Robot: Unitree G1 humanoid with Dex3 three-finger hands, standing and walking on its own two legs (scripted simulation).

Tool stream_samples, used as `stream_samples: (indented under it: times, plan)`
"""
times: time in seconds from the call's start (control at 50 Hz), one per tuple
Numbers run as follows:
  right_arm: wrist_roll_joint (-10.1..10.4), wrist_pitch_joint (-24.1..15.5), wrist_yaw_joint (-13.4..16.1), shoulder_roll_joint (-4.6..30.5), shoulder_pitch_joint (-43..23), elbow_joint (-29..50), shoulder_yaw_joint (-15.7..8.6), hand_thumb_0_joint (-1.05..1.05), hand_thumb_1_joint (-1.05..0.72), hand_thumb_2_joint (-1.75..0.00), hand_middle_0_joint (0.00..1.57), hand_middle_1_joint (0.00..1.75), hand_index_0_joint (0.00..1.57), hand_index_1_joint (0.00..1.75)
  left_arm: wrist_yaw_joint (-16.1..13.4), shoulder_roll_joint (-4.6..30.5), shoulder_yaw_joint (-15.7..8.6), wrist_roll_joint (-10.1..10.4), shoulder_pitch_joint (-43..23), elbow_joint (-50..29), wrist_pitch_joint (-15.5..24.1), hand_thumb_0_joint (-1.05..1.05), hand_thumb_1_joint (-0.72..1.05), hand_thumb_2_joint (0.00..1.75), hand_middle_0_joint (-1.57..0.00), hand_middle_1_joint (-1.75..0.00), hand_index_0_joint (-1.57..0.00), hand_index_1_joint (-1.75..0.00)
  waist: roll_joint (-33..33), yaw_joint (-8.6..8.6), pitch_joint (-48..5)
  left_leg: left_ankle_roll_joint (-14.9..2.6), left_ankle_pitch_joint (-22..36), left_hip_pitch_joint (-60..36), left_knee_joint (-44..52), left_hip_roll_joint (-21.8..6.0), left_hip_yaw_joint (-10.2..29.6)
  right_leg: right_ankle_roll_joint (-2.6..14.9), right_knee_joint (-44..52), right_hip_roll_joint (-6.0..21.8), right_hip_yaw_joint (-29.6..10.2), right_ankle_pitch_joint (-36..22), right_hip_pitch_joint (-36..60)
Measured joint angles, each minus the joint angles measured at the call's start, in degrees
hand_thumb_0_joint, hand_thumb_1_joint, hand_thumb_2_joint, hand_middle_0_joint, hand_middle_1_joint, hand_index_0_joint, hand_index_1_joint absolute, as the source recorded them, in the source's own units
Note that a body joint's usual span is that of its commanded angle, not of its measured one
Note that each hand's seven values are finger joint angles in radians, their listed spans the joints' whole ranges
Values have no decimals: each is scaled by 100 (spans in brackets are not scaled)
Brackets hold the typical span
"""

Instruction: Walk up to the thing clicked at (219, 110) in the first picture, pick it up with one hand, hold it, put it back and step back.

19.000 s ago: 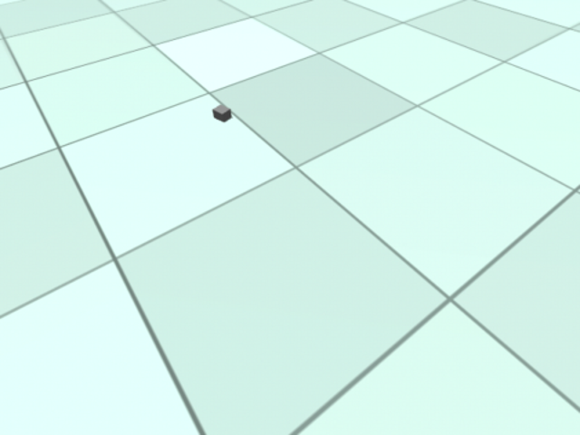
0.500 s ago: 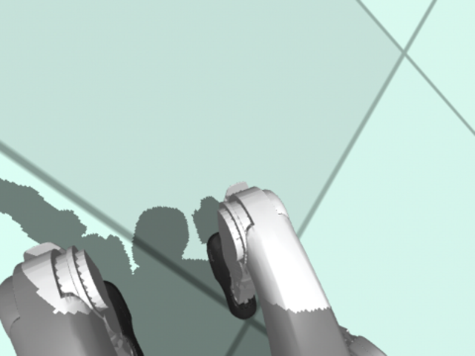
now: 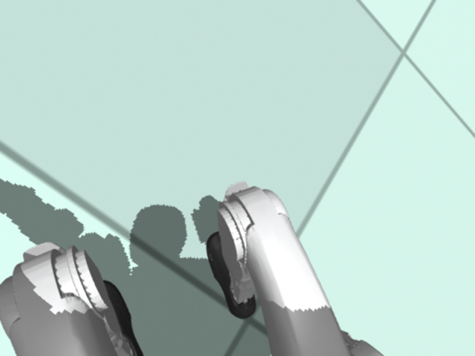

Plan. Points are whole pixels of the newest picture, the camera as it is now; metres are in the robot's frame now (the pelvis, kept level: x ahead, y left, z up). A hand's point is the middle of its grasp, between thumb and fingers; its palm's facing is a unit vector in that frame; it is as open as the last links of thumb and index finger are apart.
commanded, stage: rise first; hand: left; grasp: from above
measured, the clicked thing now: out of the picture +0.47 +0.36 -0.30
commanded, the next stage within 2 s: approach in 0.14 s
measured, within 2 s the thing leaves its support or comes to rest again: neither
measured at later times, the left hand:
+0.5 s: hand out of the picture +0.46 +0.35 -0.19, palm faces -0.17 -0.40 -0.90, open 14.2 cm
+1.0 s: hand out of the picture +0.45 +0.34 -0.20, palm faces -0.18 -0.40 -0.90, open 14.2 cm
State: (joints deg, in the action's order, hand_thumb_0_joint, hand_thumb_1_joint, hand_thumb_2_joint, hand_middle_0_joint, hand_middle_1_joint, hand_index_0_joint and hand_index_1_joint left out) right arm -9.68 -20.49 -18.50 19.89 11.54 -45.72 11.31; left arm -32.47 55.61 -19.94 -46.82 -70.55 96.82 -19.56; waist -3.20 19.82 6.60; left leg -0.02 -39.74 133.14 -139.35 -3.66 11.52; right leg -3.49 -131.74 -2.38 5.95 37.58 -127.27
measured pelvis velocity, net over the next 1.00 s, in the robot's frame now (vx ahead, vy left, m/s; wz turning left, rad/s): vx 0.00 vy -0.01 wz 0.00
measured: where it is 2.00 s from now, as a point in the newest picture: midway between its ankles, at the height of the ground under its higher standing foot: (182, 315)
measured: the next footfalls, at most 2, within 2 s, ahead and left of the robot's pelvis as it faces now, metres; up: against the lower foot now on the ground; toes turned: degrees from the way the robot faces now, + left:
none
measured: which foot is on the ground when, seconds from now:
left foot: down 0.00-1.00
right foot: down 0.00-1.00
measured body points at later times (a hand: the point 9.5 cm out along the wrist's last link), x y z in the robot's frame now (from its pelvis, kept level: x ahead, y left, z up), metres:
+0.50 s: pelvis +0.00 +0.00 +0.00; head +0.28 +0.09 +0.34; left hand +0.47 +0.37 -0.14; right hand +0.00 -0.25 -0.07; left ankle +0.07 +0.13 -0.30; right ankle +0.11 -0.13 -0.30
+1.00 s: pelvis +0.00 -0.01 +0.00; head +0.28 +0.07 +0.34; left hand +0.46 +0.36 -0.15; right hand -0.01 -0.25 -0.07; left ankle +0.07 +0.13 -0.30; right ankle +0.11 -0.13 -0.30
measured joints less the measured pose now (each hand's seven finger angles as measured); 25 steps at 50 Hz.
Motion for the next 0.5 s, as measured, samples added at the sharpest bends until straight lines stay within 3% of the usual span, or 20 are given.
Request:
stream_samples:
  times: [0.3, 0.5]
  plan:
    - [18, 30, -9, -16, -16, 12, -54, 0, -91, -90, 20, 30, 20, 30, -8, -116, -47, -12, 81, 2, -40, 0, -59, 103, -11, -102, -8, -105, 63, 8, -71, -5, -12, 10, -3, 3, 1, 5, 4, -1, 2, 11, -4]
    - [-58, -50, -1, -27, -57, -133, 8, 0, -91, -90, 20, 30, 20, 30, -67, -305, 420, 26, -286, 224, 14, 0, -59, 105, -11, -101, -9, -104, -22, 119, -8, 34, 50, -2, 13, 38, -4, 35, -20, 29, -2, -19, -1]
